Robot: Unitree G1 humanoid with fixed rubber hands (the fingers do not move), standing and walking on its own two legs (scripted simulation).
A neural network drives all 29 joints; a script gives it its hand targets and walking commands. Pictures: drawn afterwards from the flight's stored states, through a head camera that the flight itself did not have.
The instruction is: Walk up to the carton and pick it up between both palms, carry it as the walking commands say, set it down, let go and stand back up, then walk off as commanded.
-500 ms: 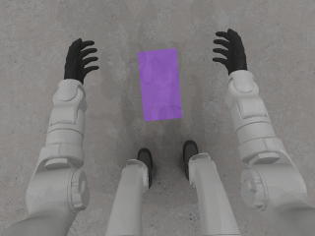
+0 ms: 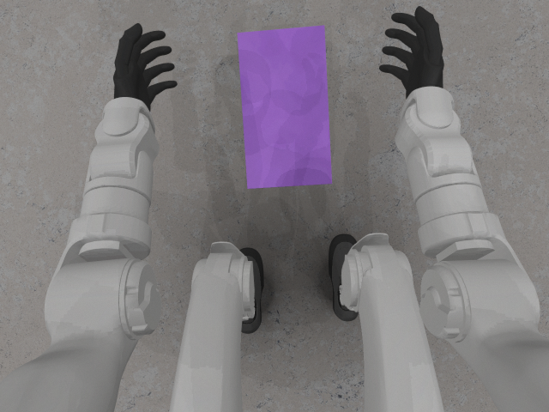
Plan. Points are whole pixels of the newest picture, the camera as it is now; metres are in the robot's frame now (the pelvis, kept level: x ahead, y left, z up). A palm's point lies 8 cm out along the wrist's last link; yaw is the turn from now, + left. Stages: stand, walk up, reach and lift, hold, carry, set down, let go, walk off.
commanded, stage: reach and lift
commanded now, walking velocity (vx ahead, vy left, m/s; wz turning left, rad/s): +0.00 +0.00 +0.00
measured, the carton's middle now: (286, 117) +0.52 -0.01 -0.43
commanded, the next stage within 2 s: none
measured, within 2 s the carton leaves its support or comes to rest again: neither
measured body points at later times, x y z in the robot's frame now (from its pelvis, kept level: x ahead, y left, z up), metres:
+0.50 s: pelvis -0.02 +0.01 -0.09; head +0.36 -0.01 +0.15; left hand +0.51 +0.15 -0.29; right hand +0.52 -0.19 -0.28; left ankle +0.10 +0.12 -0.48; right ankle +0.11 -0.12 -0.48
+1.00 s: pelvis -0.02 +0.01 -0.14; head +0.36 +0.00 +0.09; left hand +0.52 +0.16 -0.35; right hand +0.53 -0.18 -0.35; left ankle +0.10 +0.12 -0.48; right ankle +0.11 -0.12 -0.48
